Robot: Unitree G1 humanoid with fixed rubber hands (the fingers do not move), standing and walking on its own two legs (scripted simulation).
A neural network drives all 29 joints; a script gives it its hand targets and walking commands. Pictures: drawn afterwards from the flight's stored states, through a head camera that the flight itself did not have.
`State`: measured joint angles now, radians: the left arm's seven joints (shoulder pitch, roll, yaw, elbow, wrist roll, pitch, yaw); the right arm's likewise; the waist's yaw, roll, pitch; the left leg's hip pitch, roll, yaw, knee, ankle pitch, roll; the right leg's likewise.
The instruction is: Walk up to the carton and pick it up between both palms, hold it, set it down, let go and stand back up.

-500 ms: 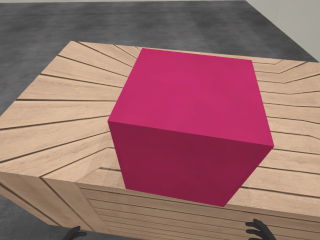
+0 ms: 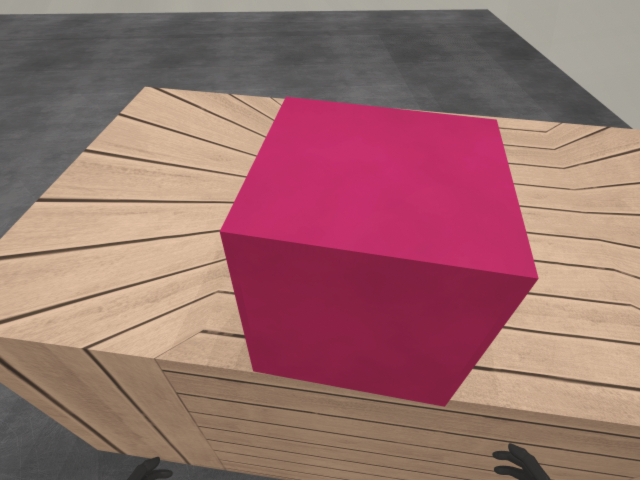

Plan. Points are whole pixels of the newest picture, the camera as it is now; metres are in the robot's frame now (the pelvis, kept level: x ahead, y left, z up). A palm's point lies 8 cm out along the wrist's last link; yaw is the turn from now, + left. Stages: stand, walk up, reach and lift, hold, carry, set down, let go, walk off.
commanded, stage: walk up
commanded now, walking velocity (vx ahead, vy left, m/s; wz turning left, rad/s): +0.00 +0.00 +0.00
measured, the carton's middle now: (366, 254) +0.39 -0.05 +0.08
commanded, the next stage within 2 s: none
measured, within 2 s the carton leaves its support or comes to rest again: neither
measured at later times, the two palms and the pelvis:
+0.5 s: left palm out of the picture +0.07 +0.26 -0.12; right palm out of the picture +0.11 -0.28 -0.08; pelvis -0.01 +0.00 +0.00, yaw +0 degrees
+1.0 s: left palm out of the picture +0.07 +0.26 -0.12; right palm out of the picture +0.11 -0.28 -0.08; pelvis -0.01 +0.00 +0.00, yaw +0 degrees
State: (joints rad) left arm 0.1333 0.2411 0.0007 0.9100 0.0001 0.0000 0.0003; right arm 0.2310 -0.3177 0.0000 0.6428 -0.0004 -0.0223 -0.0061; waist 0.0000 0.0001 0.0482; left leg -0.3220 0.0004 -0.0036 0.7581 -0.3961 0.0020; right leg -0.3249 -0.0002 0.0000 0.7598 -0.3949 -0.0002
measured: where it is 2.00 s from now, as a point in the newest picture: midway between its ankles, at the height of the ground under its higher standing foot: outside the picture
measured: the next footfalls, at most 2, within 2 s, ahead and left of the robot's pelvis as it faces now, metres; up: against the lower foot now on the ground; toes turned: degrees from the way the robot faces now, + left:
none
